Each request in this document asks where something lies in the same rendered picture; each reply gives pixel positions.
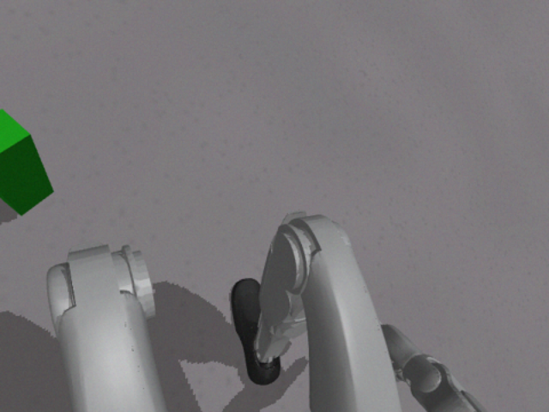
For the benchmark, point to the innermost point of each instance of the right robot foot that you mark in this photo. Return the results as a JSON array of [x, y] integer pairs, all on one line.
[[246, 312]]

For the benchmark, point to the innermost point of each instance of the carton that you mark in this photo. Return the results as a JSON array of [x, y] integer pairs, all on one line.
[[23, 180]]

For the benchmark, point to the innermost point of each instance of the right robot hand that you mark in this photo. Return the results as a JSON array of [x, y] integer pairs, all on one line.
[[400, 348]]

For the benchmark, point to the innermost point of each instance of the right robot arm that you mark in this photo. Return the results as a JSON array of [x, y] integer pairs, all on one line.
[[435, 387]]

